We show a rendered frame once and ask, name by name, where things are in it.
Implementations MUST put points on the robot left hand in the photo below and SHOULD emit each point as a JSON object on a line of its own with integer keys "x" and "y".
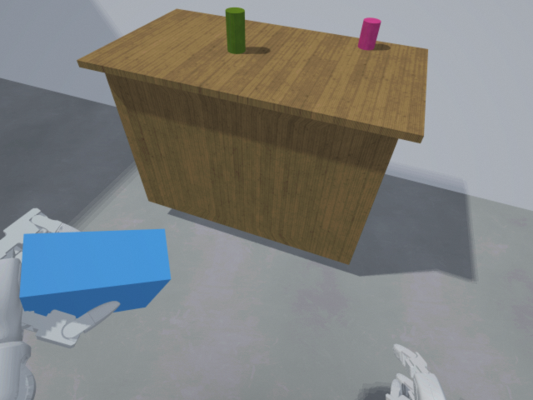
{"x": 57, "y": 327}

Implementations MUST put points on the sponge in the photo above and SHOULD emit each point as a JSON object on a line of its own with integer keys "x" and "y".
{"x": 74, "y": 272}

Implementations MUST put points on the left robot forearm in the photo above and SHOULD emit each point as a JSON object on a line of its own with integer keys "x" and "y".
{"x": 16, "y": 380}

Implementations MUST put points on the robot right hand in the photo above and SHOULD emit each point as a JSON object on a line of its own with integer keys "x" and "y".
{"x": 425, "y": 385}

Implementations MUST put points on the table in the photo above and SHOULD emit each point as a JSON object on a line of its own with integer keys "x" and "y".
{"x": 288, "y": 141}

